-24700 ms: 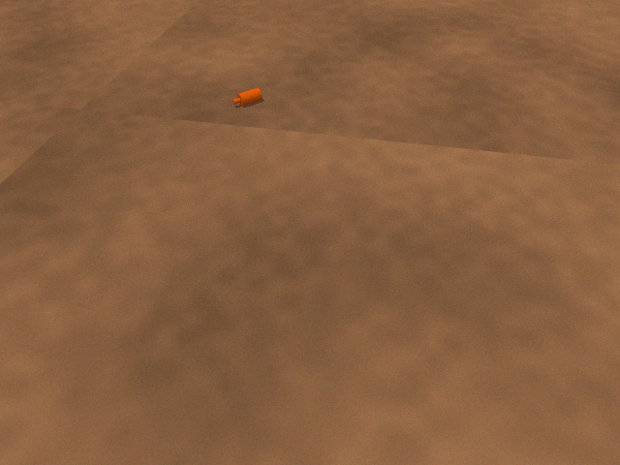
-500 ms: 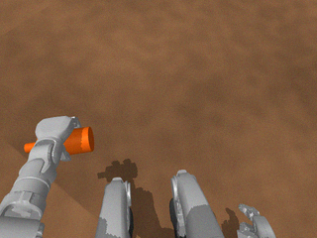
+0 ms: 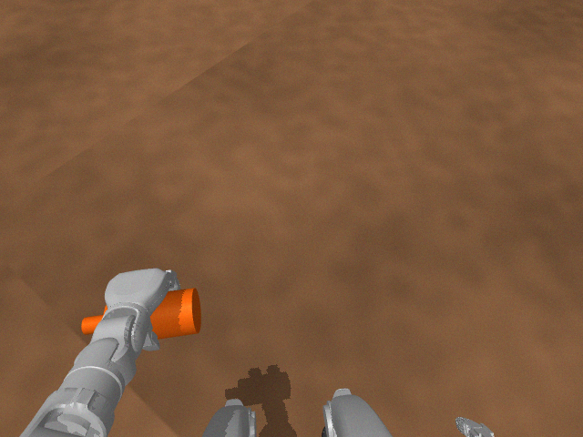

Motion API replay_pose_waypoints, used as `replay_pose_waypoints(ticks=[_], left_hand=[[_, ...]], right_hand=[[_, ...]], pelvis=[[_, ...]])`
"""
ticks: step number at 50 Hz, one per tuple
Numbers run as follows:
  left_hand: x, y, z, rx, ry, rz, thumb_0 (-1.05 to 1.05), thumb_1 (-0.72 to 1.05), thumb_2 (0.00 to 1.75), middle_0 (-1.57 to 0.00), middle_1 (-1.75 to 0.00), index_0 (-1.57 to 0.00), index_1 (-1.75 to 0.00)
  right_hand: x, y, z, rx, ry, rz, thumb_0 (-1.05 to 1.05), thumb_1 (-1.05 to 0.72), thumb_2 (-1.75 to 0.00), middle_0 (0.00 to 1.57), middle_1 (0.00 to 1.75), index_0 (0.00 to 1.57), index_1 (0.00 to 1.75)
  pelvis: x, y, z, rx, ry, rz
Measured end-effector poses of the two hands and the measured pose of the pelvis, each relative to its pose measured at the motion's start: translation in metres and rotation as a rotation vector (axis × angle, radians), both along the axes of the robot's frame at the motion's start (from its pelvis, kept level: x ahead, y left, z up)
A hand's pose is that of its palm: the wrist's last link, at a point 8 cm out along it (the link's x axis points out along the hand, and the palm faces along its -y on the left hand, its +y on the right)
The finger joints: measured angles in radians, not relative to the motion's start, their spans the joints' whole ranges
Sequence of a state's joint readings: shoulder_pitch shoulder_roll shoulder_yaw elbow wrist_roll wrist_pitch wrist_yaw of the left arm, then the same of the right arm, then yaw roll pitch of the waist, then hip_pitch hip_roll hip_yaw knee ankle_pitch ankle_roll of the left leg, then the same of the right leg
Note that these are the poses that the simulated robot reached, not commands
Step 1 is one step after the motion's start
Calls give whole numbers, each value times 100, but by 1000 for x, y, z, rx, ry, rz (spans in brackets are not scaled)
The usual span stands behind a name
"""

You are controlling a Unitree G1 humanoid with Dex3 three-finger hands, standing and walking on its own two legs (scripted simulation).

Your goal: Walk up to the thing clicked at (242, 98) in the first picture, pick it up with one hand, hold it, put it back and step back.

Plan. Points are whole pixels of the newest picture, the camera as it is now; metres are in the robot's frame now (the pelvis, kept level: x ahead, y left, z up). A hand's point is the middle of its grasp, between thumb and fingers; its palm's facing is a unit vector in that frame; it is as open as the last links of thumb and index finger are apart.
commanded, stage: lift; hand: left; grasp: from above
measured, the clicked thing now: (142, 317) +0.33 +0.24 -0.12
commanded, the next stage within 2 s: hold in 0.26 s
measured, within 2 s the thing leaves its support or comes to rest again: neither
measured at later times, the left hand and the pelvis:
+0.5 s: hand (135, 296) +0.33 +0.22 -0.03, palm faces -0.47 -0.05 -0.88, open 10.2 cm; pelvis +0.03 +0.00 +0.05, yaw +0 degrees
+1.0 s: hand (128, 290) +0.33 +0.22 +0.00, palm faces -0.47 -0.05 -0.88, open 10.2 cm; pelvis +0.03 +0.00 +0.07, yaw +0 degrees
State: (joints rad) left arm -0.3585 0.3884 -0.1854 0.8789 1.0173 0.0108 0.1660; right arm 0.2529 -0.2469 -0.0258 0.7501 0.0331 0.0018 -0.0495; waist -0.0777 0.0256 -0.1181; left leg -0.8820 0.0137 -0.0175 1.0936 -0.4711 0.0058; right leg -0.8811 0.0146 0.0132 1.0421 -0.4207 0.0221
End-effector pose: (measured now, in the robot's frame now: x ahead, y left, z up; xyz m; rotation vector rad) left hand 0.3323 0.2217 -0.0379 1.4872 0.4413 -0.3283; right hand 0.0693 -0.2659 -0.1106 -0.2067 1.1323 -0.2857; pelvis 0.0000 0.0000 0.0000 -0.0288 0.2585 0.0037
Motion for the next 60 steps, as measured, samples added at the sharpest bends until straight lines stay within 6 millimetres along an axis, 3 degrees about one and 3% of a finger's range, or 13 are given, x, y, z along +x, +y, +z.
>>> replay_pose_waypoints(ticks=[13,28,60], left_hand=[[7,-2,42,-1,-4,11,-1,-2,48,-74,-41,-75,-40],[7,0,71,10,-7,-4,-1,-1,45,-73,-41,-74,-41],[-3,-2,104,0,9,-26,-1,-2,49,-72,-45,-73,-45]], right_hand=[[22,0,34,23,-30,0,1,-90,-89,20,30,20,30],[47,-1,54,31,-80,8,1,-90,-89,20,30,20,30],[68,0,75,47,-150,32,1,-90,-89,20,30,20,30]], pelvis=[[17,-2,34,12,-71,-2],[28,-2,53,19,-127,-2],[28,-4,69,26,-206,-10]])
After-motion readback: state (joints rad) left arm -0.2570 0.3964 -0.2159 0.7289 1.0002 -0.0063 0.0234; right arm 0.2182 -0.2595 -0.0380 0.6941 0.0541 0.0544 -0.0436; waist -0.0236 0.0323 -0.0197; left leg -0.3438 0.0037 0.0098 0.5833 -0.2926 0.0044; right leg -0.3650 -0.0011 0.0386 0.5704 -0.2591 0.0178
